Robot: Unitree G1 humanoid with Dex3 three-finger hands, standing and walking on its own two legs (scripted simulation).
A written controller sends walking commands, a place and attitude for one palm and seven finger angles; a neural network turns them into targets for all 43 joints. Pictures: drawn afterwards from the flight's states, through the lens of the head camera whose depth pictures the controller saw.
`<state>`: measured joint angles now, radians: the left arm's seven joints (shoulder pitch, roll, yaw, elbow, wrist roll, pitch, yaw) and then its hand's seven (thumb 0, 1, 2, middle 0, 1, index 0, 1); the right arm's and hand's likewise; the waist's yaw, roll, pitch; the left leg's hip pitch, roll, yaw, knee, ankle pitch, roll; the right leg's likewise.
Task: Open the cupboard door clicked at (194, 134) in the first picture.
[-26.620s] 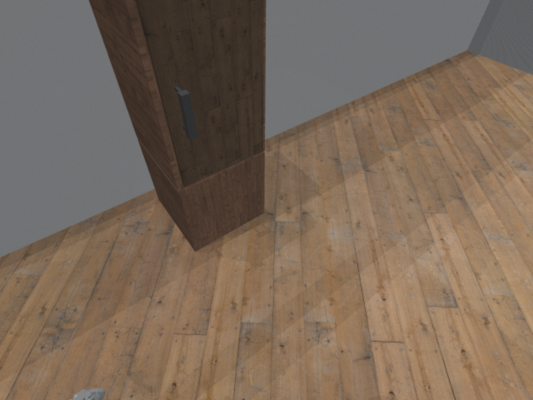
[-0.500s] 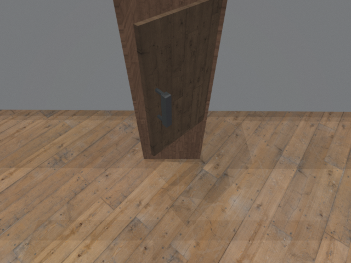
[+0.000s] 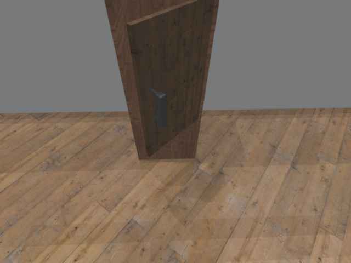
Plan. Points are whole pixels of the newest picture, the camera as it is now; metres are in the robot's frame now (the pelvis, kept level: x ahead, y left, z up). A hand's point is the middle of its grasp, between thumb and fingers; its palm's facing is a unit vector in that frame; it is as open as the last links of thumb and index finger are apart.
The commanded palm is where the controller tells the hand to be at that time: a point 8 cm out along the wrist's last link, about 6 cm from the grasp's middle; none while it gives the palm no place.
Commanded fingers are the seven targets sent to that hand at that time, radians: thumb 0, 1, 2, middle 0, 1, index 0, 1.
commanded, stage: walk to a spot facing it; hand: left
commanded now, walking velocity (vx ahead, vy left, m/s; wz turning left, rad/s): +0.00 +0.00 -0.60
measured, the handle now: (157, 107) +0.61 +0.11 -0.05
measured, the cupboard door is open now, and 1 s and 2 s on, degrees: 43 43 43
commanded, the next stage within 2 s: none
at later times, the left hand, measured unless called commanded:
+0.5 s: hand out of the picture +0.05 +0.17 -0.17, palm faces -0.19 -0.95 -0.27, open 7.4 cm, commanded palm none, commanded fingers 0.00 0.90 0.90 -0.20 -0.30 -0.20 -0.30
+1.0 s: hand (136, 261) +0.16 +0.12 -0.17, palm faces -0.50 -0.81 -0.30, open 7.4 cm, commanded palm none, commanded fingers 0.00 0.90 0.90 -0.20 -0.30 -0.20 -0.30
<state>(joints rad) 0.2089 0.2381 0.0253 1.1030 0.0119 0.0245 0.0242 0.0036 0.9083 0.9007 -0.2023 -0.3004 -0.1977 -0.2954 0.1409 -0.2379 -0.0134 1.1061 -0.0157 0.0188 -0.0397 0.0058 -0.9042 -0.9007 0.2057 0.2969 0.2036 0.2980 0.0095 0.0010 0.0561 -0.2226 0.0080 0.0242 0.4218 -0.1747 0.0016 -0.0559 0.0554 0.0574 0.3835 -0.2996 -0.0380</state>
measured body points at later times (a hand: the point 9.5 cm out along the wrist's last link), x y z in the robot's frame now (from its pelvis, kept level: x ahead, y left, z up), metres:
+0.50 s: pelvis -0.03 -0.02 +0.00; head +0.02 -0.04 +0.45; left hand +0.06 +0.22 -0.15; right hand +0.00 -0.29 -0.15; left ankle +0.00 +0.13 -0.69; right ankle -0.05 -0.10 -0.74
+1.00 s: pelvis -0.04 -0.02 -0.02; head +0.00 -0.07 +0.42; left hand +0.18 +0.16 -0.15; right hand -0.13 -0.29 -0.17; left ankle +0.00 +0.13 -0.69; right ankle -0.08 -0.13 -0.74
